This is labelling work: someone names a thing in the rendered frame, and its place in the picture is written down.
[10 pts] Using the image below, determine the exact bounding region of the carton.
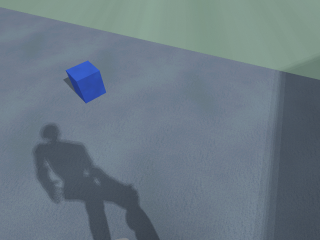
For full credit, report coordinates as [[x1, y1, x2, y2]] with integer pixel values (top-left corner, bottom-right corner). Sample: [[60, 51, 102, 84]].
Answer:
[[66, 61, 106, 103]]

